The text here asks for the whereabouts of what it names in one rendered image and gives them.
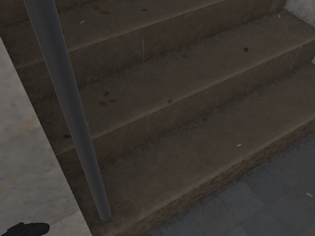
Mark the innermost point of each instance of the robot left hand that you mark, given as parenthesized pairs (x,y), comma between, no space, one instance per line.
(29,229)

